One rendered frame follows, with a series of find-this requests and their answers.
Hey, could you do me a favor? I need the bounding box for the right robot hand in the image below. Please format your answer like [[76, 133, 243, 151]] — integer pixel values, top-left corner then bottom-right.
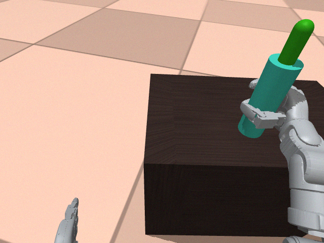
[[240, 78, 308, 132]]

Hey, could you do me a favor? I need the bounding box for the right robot arm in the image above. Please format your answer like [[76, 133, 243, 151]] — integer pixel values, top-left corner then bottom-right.
[[279, 119, 324, 243]]

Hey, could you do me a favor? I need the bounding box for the bottle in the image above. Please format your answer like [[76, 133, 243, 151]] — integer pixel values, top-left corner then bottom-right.
[[238, 19, 314, 138]]

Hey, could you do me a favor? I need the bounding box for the left robot hand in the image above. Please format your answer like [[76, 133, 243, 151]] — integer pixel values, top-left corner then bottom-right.
[[54, 198, 78, 243]]

